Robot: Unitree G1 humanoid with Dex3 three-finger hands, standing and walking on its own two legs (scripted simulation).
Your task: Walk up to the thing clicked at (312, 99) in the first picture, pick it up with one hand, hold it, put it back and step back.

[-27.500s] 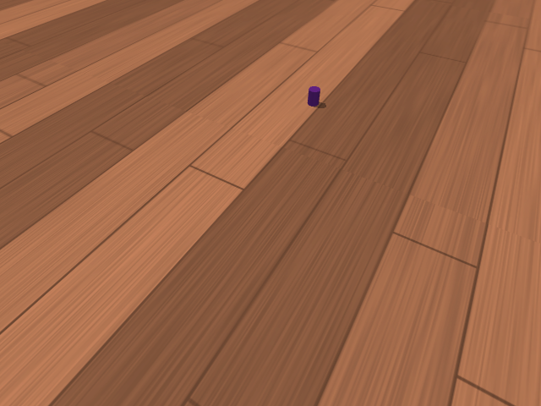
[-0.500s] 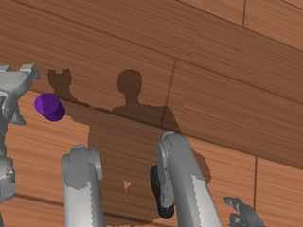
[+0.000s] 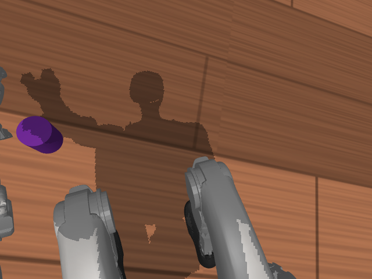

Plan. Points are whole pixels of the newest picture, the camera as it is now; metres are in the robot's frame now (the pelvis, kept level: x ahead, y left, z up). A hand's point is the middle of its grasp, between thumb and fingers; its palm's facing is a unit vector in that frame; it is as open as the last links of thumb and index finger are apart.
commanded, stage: home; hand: left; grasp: from above
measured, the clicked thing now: (42, 136) +0.48 +0.28 -0.29
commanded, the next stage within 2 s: none
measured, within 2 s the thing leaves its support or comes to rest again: neither
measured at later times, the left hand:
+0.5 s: hand out of the picture +0.31 +0.26 +0.07, palm faces -0.17 -0.75 -0.63, open 7.7 cm
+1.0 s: hand out of the picture +0.23 +0.20 +0.28, palm faces +0.21 -0.95 -0.21, open 7.4 cm
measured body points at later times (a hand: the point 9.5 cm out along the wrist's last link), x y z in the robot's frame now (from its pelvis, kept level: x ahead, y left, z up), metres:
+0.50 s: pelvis +0.01 -0.01 +0.18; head +0.16 +0.04 +0.60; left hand +0.32 +0.30 +0.11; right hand +0.23 -0.25 +0.08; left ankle +0.07 +0.13 -0.31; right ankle +0.10 -0.14 -0.31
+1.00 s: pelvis +0.06 -0.01 +0.34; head +0.10 +0.01 +0.79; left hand +0.22 +0.25 +0.30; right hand +0.24 -0.23 +0.27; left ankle +0.07 +0.13 -0.31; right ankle +0.10 -0.14 -0.31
